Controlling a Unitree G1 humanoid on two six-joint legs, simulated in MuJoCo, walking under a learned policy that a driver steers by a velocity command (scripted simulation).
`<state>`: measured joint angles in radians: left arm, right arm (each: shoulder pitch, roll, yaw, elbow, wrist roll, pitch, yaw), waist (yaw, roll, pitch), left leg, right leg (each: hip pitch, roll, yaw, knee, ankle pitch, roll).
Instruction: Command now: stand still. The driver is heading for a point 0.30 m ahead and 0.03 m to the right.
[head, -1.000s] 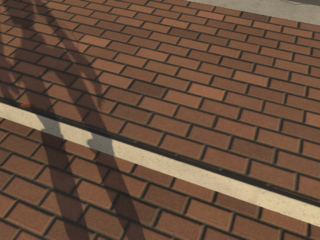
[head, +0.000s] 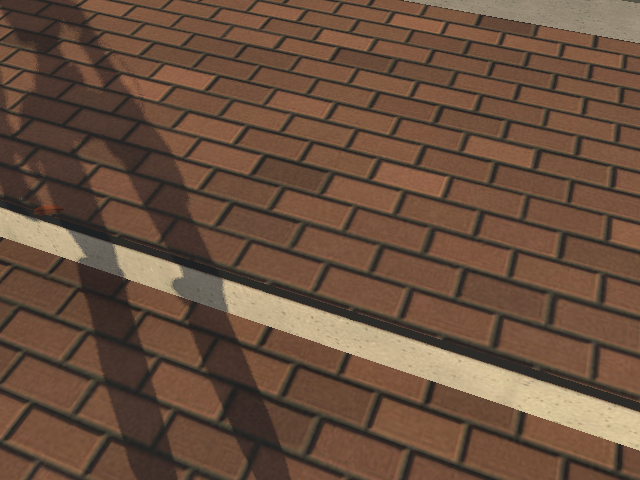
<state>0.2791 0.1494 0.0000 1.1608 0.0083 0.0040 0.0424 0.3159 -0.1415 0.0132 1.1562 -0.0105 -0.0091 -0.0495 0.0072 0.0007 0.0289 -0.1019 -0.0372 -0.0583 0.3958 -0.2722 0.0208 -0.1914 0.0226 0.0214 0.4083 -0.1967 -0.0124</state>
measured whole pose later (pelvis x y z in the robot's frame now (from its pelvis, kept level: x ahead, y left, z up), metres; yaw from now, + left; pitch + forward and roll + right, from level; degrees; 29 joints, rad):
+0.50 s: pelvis +0.00 +0.00 +0.00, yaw +0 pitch -1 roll +0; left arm 0.29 0.14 0.00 1.16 0.01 0.00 0.04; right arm 0.34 -0.13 0.01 1.15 -0.01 -0.01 -0.05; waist 0.01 0.00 0.03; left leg -0.10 -0.04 -0.06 0.40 -0.28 0.02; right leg -0.19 0.02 0.02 0.41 -0.21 -0.01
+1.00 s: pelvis +0.11 -0.04 +0.00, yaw +0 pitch +0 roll +1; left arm 0.41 0.13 0.02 1.09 0.02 -0.08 0.02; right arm 0.31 -0.17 -0.03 1.07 -0.03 -0.04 -0.01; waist 0.00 0.03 0.04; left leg -0.39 0.01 0.03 0.98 -0.36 0.04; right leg -0.09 0.05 -0.07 0.37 -0.28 -0.08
